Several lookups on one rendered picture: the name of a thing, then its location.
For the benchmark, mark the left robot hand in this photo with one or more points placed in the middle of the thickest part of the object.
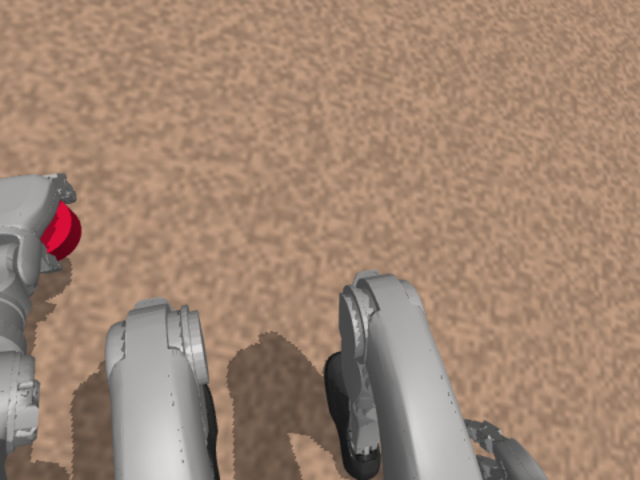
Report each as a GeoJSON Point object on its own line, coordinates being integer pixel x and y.
{"type": "Point", "coordinates": [30, 202]}

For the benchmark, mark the left robot arm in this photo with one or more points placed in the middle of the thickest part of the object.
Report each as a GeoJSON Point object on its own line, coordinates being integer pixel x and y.
{"type": "Point", "coordinates": [20, 260]}

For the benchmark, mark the right robot foot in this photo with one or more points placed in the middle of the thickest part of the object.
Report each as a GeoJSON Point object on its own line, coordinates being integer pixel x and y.
{"type": "Point", "coordinates": [358, 466]}

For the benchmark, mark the tin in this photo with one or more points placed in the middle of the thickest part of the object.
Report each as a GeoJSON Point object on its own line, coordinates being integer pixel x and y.
{"type": "Point", "coordinates": [63, 233]}

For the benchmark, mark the right robot hand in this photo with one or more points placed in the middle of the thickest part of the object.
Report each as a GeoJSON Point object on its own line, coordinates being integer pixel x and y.
{"type": "Point", "coordinates": [512, 462]}

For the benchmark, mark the left robot foot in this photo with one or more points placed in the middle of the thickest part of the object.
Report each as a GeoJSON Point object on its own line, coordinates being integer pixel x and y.
{"type": "Point", "coordinates": [213, 431]}

